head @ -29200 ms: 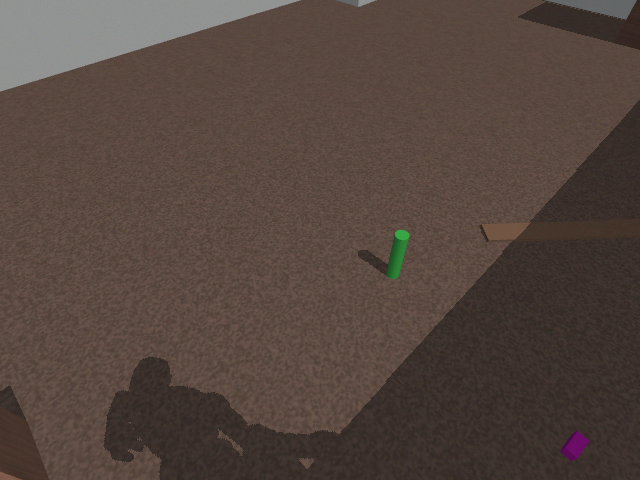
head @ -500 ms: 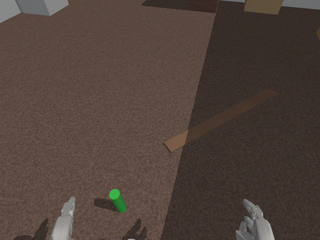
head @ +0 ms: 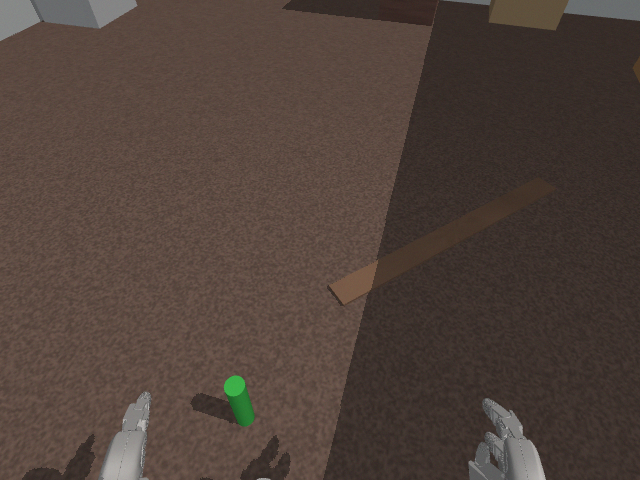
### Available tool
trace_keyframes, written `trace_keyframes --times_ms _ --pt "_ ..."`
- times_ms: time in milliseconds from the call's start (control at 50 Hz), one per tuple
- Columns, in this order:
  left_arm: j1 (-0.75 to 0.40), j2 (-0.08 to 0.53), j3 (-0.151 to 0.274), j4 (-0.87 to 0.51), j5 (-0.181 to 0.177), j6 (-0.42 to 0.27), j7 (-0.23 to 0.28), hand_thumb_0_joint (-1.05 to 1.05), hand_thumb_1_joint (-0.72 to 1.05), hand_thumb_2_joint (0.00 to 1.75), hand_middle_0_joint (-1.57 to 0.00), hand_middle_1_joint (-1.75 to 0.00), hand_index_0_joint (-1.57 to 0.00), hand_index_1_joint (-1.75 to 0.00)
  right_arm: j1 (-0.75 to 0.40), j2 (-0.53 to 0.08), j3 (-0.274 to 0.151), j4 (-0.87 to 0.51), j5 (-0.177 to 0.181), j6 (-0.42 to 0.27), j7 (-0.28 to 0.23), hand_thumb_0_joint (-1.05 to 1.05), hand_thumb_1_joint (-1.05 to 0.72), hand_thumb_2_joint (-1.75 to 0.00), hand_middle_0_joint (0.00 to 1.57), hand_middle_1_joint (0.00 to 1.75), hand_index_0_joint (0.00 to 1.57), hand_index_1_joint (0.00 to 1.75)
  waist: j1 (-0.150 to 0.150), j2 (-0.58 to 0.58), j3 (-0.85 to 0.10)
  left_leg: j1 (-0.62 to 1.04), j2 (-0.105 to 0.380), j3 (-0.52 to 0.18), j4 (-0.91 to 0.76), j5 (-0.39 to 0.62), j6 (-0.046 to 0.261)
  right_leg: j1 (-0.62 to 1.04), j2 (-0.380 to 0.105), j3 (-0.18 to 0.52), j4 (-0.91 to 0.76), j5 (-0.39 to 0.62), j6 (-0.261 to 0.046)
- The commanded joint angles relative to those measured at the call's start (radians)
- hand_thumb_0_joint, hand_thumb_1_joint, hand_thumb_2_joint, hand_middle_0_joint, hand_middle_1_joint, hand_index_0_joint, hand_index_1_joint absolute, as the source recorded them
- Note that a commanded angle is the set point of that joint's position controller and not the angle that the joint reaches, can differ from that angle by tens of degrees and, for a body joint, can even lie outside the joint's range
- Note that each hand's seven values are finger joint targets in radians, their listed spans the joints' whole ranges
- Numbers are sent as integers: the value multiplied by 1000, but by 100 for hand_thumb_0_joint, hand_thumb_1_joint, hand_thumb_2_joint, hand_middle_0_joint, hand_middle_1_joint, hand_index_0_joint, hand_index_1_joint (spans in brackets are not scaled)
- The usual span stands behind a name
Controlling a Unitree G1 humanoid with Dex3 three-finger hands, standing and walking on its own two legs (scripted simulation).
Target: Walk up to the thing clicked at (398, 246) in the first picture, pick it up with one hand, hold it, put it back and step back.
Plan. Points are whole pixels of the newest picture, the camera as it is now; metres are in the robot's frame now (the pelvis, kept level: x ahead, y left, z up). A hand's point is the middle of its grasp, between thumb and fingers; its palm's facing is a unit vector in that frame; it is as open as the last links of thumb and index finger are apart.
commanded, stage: home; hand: left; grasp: from the side
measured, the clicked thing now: (240, 402) +0.43 +0.22 -0.60
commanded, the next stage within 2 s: stand in 0.32 s
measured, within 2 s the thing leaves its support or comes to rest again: neither
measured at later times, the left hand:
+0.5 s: hand (177, 473) +0.16 +0.18 -0.05, palm faces +0.11 -0.95 -0.28, open 17.4 cm
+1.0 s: hand out of the picture +0.11 +0.24 -0.10, palm faces -0.02 -0.94 -0.35, open 7.9 cm
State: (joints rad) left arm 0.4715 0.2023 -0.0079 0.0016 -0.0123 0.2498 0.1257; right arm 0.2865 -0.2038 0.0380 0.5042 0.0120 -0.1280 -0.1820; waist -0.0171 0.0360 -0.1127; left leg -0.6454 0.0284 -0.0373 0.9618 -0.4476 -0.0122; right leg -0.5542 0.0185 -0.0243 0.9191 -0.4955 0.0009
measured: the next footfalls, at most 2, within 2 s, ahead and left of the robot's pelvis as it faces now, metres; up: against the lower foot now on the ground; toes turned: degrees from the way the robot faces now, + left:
none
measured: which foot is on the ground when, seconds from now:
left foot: down 0.00-1.00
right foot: down 0.00-1.00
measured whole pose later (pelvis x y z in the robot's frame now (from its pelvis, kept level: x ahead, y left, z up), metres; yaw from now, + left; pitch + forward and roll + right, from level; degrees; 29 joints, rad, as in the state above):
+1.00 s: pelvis -0.01 +0.00 +0.03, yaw +0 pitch +0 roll +0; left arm 0.25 0.32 0.02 0.71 0.05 0.01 0.02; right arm 0.20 -0.31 -0.03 0.85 -0.05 -0.02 -0.01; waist 0.01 -0.01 0.02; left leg -0.40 -0.01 -0.01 0.74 -0.34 0.00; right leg -0.33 -0.02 0.00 0.75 -0.42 0.01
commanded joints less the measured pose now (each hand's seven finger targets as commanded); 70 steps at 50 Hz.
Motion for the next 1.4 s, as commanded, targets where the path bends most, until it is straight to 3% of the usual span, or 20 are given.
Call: trace_keyframes --times_ms 0,60,100,180,240,320,380,400,460,620,680,700,720,760,840,900,980,1180,1260,1380 --pt "-38 109 56 -199 4 -50 12 0 -56 5 -5 -5 -5 -5 -66 -122 -57 -157 -3 -51 -8 0 -90 -90 20 30 20 30 -6 10 -93 146 -10 13 -159 222 16 0 20 -30 -150 238 -12" --pt "-42 121 65 -214 3 -51 13 0 -57 5 -5 -5 -5 -5 -65 -120 -58 -161 -1 -50 -10 0 -90 -90 20 30 20 30 -4 5 -91 142 -15 23 -145 238 20 1 15 -23 -157 263 -7" --pt "14 67 31 -131 4 -42 8 0 -58 4 -5 -5 -5 -5 -65 -114 -54 -159 -3 -51 -10 0 -90 -90 20 30 20 30 -15 -38 -70 130 -15 24 -142 236 24 0 16 -23 -159 270 -3" --pt "-59 127 70 -240 2 -53 11 0 -59 3 -4 -5 -4 -5 -66 -127 -63 -162 -3 -49 -8 0 -90 -90 20 30 20 30 -3 4 -98 146 -13 20 -154 218 19 3 16 -26 -158 238 -9" --pt "12 72 36 -130 3 -42 8 0 -56 5 -5 -5 -5 -5 -69 -114 -52 -158 -4 -51 -6 0 -90 -90 20 30 20 30 -9 -8 -62 126 -12 16 -162 196 18 -10 18 -29 -156 216 -11" --pt "-66 134 73 -243 1 -53 13 0 -57 5 -5 -5 -5 -5 -71 -125 -58 -166 -3 -49 -7 0 -90 -90 20 30 20 30 -1 7 -83 123 -18 23 -157 181 21 -3 12 -24 -167 208 -9" --pt "6 73 35 -140 3 -47 7 0 -57 5 -5 -5 -5 -5 -67 -113 -52 -161 -5 -51 -7 0 -90 -90 20 30 20 30 -12 -14 -56 122 -14 24 -162 166 22 -16 16 -24 -168 193 -8" --pt "-31 93 49 -188 0 -51 10 0 -58 4 -5 -5 -5 -5 -68 -118 -54 -165 -3 -52 -7 0 -90 -90 20 30 20 30 -6 11 -57 118 -15 24 -165 159 20 -23 15 -25 -164 184 -12" --pt "-42 112 59 -208 2 -52 11 0 -34 28 -20 -29 -20 -29 -69 -124 -57 -166 -3 -51 -7 0 -90 -90 20 30 20 30 -5 2 -77 131 -13 20 -165 172 19 -11 16 -28 -162 192 -11" --pt "-14 86 40 -167 3 -53 6 0 30 90 -20 -30 -20 -30 -67 -123 -57 -167 -4 -53 -8 0 -90 -90 20 30 20 30 -11 -30 -70 116 -18 32 -152 161 26 -21 12 -18 -174 194 -5" --pt "-38 112 55 -202 3 -59 10 0 54 90 -20 -30 -20 -30 -71 -121 -56 -164 -3 -52 -11 0 -90 -90 20 30 20 30 -5 -2 -79 121 -18 29 -154 164 23 -17 10 -19 -172 190 -8" --pt "-223 237 97 149 111 -165 -31 0 62 90 -20 -30 -20 -30 -119 -250 -96 66 -118 16 49 0 -90 -90 20 30 20 30 24 -81 65 136 6 -36 -202 282 54 130 -85 93 -216 226 -66" --pt "-177 251 103 267 118 -207 -56 0 70 90 -20 -30 -20 -30 -114 -238 -107 109 -129 43 84 0 -90 -90 20 30 20 30 31 -127 9 178 2 -5 -176 259 76 148 -114 149 -253 266 -86" --pt "-205 264 91 320 109 -250 -79 0 86 90 -20 -30 -20 -30 -124 -224 -103 119 -112 62 114 0 -90 -90 20 30 20 30 11 -132 44 199 -4 -15 -213 237 79 121 -122 180 -282 252 -100" --pt "-240 267 83 469 63 -280 -98 0 90 90 -20 -30 -20 -30 -132 -238 -112 180 -60 64 160 0 -90 -90 20 30 20 30 34 -45 26 291 3 -38 -287 235 74 170 -109 141 -302 257 -69" --pt "-266 275 80 574 60 -289 -95 0 90 90 -20 -30 -20 -30 -147 -234 -116 232 -60 73 168 0 -90 -90 20 30 20 30 28 -56 21 332 5 -43 -321 243 71 209 -115 140 -347 265 -58" --pt "-285 272 76 674 50 -295 -88 0 90 90 -20 -30 -20 -30 -137 -252 -115 298 -60 78 168 0 -90 -90 20 30 20 30 30 -24 32 376 31 -73 -383 362 74 271 -106 108 -349 369 -47" --pt "-295 291 58 896 35 -282 -84 0 90 90 -20 -30 -20 -30 -157 -291 -101 444 -44 93 160 0 -90 -90 20 30 20 30 31 1 79 464 69 -106 -554 427 59 393 -114 90 -485 379 -24" --pt "-319 303 55 960 37 -275 -87 0 90 90 -20 -30 -20 -30 -176 -301 -97 488 -40 100 159 0 -90 -90 20 30 20 30 27 -6 132 462 70 -114 -634 275 50 393 -113 85 -540 304 -17" --pt "-330 309 50 1032 38 -274 -94 0 90 90 -20 -30 -20 -30 -195 -307 -97 535 -37 105 162 0 -90 -90 20 30 20 30 27 -5 176 455 68 -122 -701 166 36 390 -114 86 -583 258 -13"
